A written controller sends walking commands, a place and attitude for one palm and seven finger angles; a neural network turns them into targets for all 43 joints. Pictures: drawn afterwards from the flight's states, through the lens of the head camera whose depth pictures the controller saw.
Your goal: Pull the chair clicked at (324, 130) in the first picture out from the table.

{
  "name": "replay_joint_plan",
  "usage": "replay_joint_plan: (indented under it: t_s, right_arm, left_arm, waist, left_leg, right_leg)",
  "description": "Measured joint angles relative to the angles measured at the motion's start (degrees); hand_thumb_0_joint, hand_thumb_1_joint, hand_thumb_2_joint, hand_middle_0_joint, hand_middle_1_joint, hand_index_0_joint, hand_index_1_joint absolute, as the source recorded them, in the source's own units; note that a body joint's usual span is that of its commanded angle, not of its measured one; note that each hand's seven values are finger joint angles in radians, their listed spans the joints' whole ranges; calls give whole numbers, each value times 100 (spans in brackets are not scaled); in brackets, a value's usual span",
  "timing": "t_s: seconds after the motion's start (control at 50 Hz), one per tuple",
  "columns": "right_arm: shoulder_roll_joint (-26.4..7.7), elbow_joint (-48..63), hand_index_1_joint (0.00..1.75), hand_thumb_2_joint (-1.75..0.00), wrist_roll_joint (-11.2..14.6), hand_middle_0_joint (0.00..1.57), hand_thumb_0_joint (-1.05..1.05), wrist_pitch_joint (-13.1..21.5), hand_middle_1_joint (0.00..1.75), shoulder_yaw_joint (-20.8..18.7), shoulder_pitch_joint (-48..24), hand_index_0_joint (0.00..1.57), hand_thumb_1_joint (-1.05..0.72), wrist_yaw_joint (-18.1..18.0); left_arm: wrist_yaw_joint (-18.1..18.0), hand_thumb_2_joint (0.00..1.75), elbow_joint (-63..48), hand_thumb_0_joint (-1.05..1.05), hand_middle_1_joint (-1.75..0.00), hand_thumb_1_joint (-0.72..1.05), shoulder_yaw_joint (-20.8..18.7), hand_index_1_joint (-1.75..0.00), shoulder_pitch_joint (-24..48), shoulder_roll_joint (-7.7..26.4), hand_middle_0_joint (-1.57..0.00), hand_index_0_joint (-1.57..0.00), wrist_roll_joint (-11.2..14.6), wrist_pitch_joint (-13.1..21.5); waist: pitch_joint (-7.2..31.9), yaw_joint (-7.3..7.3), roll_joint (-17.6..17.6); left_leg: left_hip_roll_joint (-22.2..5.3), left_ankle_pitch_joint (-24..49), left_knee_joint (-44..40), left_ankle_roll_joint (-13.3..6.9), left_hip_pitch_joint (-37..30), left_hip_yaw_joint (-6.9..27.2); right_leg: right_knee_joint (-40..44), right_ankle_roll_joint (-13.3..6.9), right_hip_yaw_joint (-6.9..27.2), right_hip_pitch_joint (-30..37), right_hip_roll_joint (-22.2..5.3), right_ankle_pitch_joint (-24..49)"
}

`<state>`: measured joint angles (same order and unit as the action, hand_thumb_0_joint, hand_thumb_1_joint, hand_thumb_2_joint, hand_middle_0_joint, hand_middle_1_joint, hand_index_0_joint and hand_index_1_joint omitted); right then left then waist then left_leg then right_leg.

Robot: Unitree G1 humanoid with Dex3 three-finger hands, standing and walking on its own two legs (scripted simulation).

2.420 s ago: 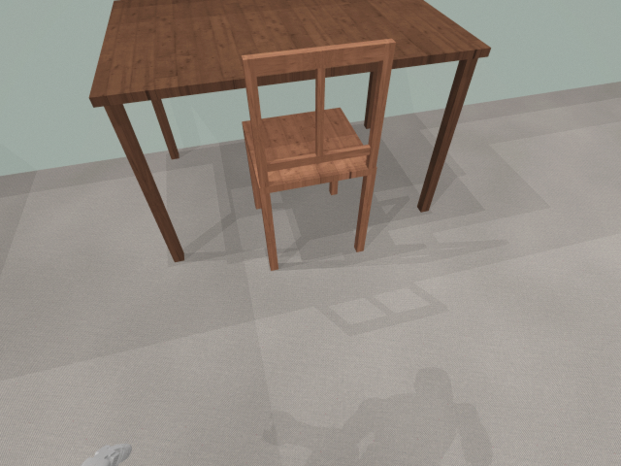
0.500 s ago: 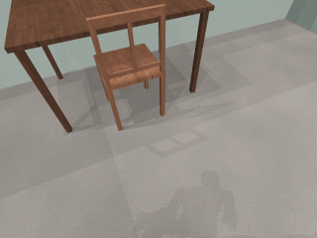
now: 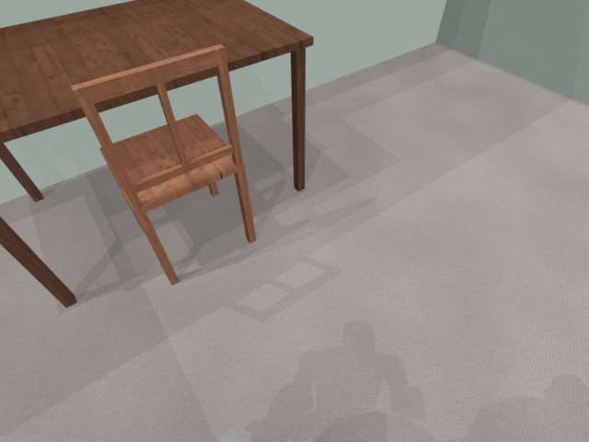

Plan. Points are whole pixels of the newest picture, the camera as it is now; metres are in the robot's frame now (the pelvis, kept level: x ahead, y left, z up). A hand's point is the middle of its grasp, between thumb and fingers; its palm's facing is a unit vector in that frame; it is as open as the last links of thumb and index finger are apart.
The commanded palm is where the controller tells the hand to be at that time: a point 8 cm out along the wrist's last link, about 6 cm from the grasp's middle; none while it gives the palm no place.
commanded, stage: walk to a spot facing it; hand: left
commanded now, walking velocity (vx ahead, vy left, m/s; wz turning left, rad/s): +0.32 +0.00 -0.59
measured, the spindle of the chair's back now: (172, 126) +0.91 +0.47 -0.11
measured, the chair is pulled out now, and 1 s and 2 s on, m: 0.00 0.00 0.00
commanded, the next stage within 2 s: turn to face it in 1.66 s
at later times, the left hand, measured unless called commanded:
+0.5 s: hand (165, 362) +0.27 +0.28 -0.18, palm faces -0.26 -0.95 -0.18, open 7.3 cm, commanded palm none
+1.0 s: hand (280, 266) +0.50 +0.10 -0.19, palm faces -0.56 -0.80 -0.20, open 7.2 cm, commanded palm none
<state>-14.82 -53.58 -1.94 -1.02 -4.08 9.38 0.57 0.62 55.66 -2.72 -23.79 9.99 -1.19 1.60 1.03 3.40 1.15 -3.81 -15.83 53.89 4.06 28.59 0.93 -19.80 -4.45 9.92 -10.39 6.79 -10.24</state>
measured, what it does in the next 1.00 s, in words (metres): walks ahead, turning right: left foot, then right foot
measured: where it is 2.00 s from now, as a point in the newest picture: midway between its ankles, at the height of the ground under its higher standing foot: (353, 359)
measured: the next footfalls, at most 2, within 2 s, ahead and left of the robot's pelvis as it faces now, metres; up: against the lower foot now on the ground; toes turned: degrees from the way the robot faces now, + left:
left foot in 0.18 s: +0.14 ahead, +0.15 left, +0.00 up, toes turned -6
right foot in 0.82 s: +0.33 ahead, -0.08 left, +0.00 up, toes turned -39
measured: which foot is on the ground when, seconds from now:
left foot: up 0.00-0.16, down 0.18-0.82, up 0.84-1.00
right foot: down 0.00-0.18, up 0.20-0.80, down 0.82-1.00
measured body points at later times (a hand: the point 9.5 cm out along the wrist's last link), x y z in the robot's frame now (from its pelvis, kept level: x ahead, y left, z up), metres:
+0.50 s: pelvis +0.15 +0.09 +0.00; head +0.16 +0.13 +0.45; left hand +0.28 +0.33 -0.16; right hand +0.04 -0.13 -0.13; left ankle +0.10 +0.16 -0.75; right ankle +0.14 -0.08 -0.63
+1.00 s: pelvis +0.33 -0.01 -0.02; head +0.35 -0.02 +0.43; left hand +0.53 +0.14 -0.17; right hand +0.20 -0.20 -0.17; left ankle +0.40 +0.12 -0.65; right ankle +0.30 -0.05 -0.75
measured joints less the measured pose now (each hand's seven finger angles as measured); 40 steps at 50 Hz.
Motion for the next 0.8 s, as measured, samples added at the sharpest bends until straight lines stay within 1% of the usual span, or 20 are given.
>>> replay_joint_plan:
  t_s: [0.1, 0.14, 0.16, 0.18, 0.2, 0.22, 0.24, 0.26, 0.3, 0.32, 0.36, 0.44, 0.5, 0.56, 0.64, 0.7, 0.74, 0.78, 0.8]
  right_arm:
    - [175, 179, 30, -90, 58, 19, 1, 77, 30, 64, -111, 20, -91, 29]
    - [265, 265, 30, -90, 88, 19, 1, 149, 30, 104, -138, 20, -91, 29]
    - [304, 317, 30, -90, 102, 19, 1, 210, 30, 135, -135, 20, -91, 21]
    - [318, 388, 30, -90, 110, 20, 1, 293, 30, 177, -112, 20, -91, 4]
    - [359, 416, 30, -90, 99, 20, 0, 371, 30, 199, -106, 20, -91, -18]
    - [415, 422, 30, -90, 84, 20, 0, 403, 30, 227, -81, 20, -91, -34]
    - [466, 428, 30, -90, 66, 20, 0, 403, 30, 258, -13, 20, -91, -38]
    - [515, 420, 30, -90, 53, 20, 0, 402, 30, 281, 90, 20, -91, -43]
    - [591, 333, 30, -90, 50, 20, 0, 415, 30, 308, 340, 20, -91, -73]
    - [618, 266, 30, -90, 54, 20, 0, 430, 30, 316, 471, 20, -91, -90]
    - [649, 103, 30, -90, 74, 20, 0, 472, 30, 305, 724, 20, -91, -140]
    - [596, -210, 30, -90, 107, 20, 0, 532, 30, 262, 1196, 20, -92, -226]
    - [598, -435, 30, -90, 108, 20, 0, 549, 30, 269, 1534, 20, -92, -261]
    - [652, -638, 30, -90, 97, 20, 0, 556, 30, 299, 1845, 20, -92, -288]
    - [763, -842, 30, -90, 56, 19, 0, 543, 30, 351, 2167, 20, -91, -297]
    - [855, -936, 30, -90, 25, 19, 0, 517, 30, 378, 2321, 20, -91, -284]
    - [915, -982, 30, -90, 17, 20, 0, 483, 30, 381, 2386, 20, -91, -265]
    - [965, -1030, 30, -90, 29, 20, 0, 433, 30, 371, 2423, 20, -91, -234]
    - [985, -1042, 30, -90, 43, 20, 0, 402, 30, 363, 2453, 20, -91, -211]
  left_arm:
    - [-18, 90, 29, 0, -30, 91, -11, -30, -103, 60, -20, -21, -26, -32]
    - [-27, 90, 31, 0, -30, 91, -38, -30, -123, 114, -20, -21, -29, -68]
    - [-29, 90, 25, 0, -30, 91, -57, -30, -141, 146, -20, -21, -21, -89]
    - [-23, 90, 6, 0, -30, 91, -79, -30, -176, 172, -20, -21, -3, -105]
    - [-10, 90, 44, 1, -30, 91, -113, -30, -139, 213, -20, -21, 23, -133]
    - [-3, 90, 107, 1, -30, 91, -152, -30, -64, 261, -20, -21, 28, -173]
    - [10, 90, 140, 1, -30, 91, -191, -30, 5, 308, -20, -21, 12, -210]
    - [32, 90, 151, 1, -30, 91, -228, -30, 71, 360, -20, -20, -13, -230]
    - [93, 90, 123, 1, -30, 91, -295, -30, 218, 465, -20, -20, -60, -245]
    - [119, 90, 82, 1, -29, 91, -319, -30, 295, 510, -20, -20, -74, -251]
    - [145, 90, -14, 1, -29, 91, -355, -30, 445, 568, -20, -20, -88, -258]
    - [151, 90, -120, 1, -29, 91, -373, -30, 702, 564, -19, -20, -88, -308]
    - [150, 90, -112, 0, -29, 91, -362, -30, 885, 511, -19, -20, -86, -373]
    - [162, 90, -73, 0, -29, 92, -322, -30, 1085, 413, -19, -20, -76, -431]
    - [210, 90, -36, 0, -29, 92, -215, -30, 1394, 221, -19, -20, -64, -460]
    - [236, 90, -47, 1, -29, 91, -118, -30, 1672, 73, -19, -20, -51, -440]
    - [238, 90, -92, 1, -29, 91, -65, -30, 1850, -5, -19, -20, -47, -389]
    - [229, 90, -151, 1, -29, 91, -33, -30, 1949, -47, -19, -20, -44, -286]
    - [224, 90, -177, 1, -29, 91, -20, -30, 1948, -55, -19, -20, -48, -212]
  waist:
    - [20, 105, -106]
    - [16, 131, -186]
    - [16, 122, -220]
    - [32, 88, -209]
    - [17, 30, -254]
    - [-16, 3, -323]
    - [-36, -14, -371]
    - [-30, -35, -404]
    - [-5, -77, -434]
    - [-2, -93, -438]
    - [-20, -114, -438]
    - [-90, -206, -397]
    - [-150, -300, -390]
    - [-227, -403, -382]
    - [-378, -557, -332]
    - [-531, -679, -285]
    - [-633, -733, -245]
    - [-697, -723, -250]
    - [-699, -700, -273]
  left_leg:
    - [183, -206, -890, -82, -221, -41]
    - [283, -210, -1493, -133, -490, -57]
    - [320, -123, -1903, -161, -705, -68]
    - [302, -107, -2311, -216, -941, -59]
    - [326, 172, -2302, -333, -963, -128]
    - [347, 174, -2148, -466, -995, -250]
    - [338, 94, -2108, -572, -1104, -375]
    - [317, 26, -2179, -641, -1247, -483]
    - [275, 7, -2489, -687, -1563, -652]
    - [258, 38, -2665, -687, -1715, -727]
    - [241, 76, -2976, -699, -1992, -889]
    - [248, -19, -3308, -747, -2404, -1233]
    - [265, -181, -3409, -756, -2642, -1475]
    - [267, -361, -3477, -727, -2866, -1682]
    - [230, -610, -3562, -668, -3177, -1924]
    - [175, -825, -3579, -582, -3413, -2110]
    - [76, -1042, -3402, -488, -3506, -2242]
    - [-64, -1255, -2865, -376, -3494, -2398]
    - [-169, -1315, -2320, -322, -3387, -2441]
  right_leg:
    - [-62, 149, 316, 192, -8, -231]
    - [-247, 239, 461, 216, -22, -423]
    - [-442, 290, 530, 189, -10, -574]
    - [-768, 303, 576, 98, 55, -796]
    - [-1390, 281, 483, -117, 45, -1165]
    - [-2135, 283, 277, -389, -21, -1432]
    - [-2834, 301, 23, -671, -105, -1522]
    - [-3437, 323, -224, -959, -199, -1444]
    - [-4295, 369, -627, -1481, -411, -1032]
    - [-4556, 398, -757, -1704, -514, -785]
    - [-4865, 451, -869, -2090, -678, -349]
    - [-5137, 521, -859, -2670, -875, 197]
    - [-5240, 543, -883, -2952, -947, 385]
    - [-5119, 528, -1014, -3067, -977, 468]
    - [-4341, 446, -1390, -2920, -984, 404]
    - [-3438, 306, -1722, -2627, -888, 154]
    - [-2826, 163, -1942, -2352, -720, -101]
    - [-2293, -9, -2116, -1970, -518, -306]
    - [-1982, -104, -2188, -1684, -436, -318]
